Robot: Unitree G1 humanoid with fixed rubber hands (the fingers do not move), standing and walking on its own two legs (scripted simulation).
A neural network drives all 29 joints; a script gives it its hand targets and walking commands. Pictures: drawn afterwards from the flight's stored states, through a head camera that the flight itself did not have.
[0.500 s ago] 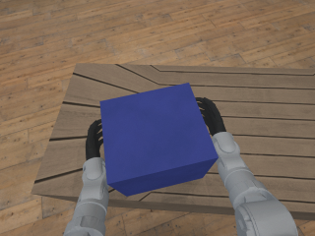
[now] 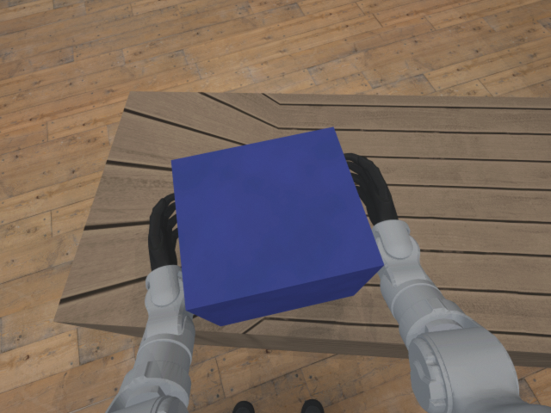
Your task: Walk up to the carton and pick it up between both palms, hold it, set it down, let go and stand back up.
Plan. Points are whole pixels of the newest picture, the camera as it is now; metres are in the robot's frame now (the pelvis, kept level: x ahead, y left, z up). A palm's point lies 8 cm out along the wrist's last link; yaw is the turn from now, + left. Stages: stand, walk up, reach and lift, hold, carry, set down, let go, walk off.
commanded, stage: set down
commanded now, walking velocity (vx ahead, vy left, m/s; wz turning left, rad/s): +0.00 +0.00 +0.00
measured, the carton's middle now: (272, 235) +0.38 +0.05 -0.05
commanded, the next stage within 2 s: none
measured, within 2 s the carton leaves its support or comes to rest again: neither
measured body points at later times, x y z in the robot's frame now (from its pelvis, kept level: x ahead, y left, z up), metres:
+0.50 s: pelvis -0.02 +0.01 +0.00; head +0.11 +0.00 +0.43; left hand +0.33 +0.22 -0.02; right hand +0.45 -0.14 +0.01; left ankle -0.05 +0.14 -0.73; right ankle -0.03 -0.07 -0.73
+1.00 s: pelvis -0.10 +0.00 -0.01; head -0.02 -0.02 +0.43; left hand +0.23 +0.19 -0.01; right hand +0.32 -0.19 -0.01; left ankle -0.05 +0.14 -0.73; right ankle -0.03 -0.07 -0.73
